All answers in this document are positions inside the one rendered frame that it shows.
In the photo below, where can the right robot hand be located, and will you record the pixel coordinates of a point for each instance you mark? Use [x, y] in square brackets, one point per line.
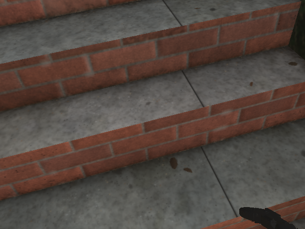
[266, 217]

